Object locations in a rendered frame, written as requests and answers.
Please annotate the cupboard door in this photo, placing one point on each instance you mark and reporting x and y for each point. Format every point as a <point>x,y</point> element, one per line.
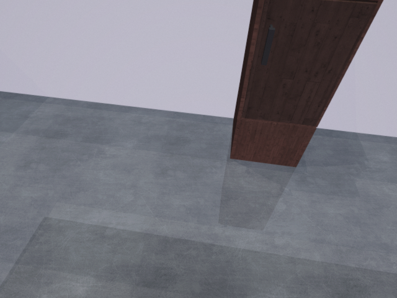
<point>312,44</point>

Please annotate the handle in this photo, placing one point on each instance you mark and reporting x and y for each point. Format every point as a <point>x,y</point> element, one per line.
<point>268,44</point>

